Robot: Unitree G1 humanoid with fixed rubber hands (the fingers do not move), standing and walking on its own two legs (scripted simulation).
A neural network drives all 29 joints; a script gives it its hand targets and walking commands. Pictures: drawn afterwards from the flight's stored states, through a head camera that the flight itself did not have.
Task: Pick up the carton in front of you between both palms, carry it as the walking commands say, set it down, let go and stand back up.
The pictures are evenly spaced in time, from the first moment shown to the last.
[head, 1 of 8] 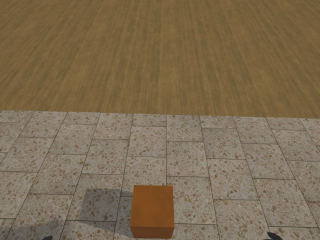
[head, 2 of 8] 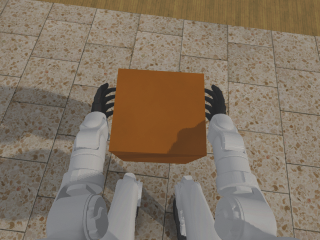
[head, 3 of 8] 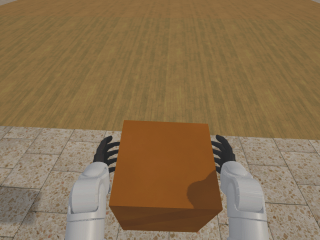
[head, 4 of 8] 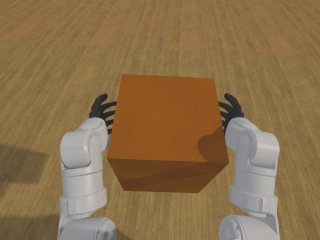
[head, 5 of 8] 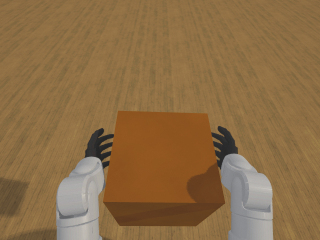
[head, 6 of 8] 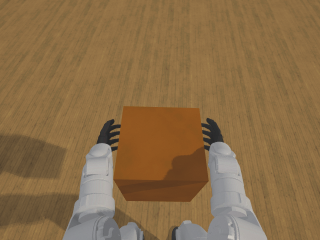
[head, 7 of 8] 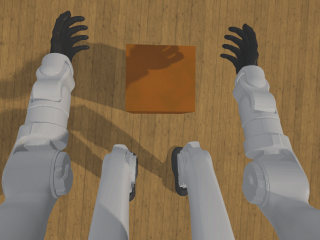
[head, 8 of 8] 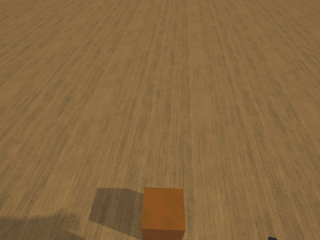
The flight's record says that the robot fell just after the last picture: no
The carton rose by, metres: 0.96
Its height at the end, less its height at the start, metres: +0.24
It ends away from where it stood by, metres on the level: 5.10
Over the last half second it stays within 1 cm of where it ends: yes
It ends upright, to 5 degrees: yes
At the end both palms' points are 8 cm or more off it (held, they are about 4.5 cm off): yes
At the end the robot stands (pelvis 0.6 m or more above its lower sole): yes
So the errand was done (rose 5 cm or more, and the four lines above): yes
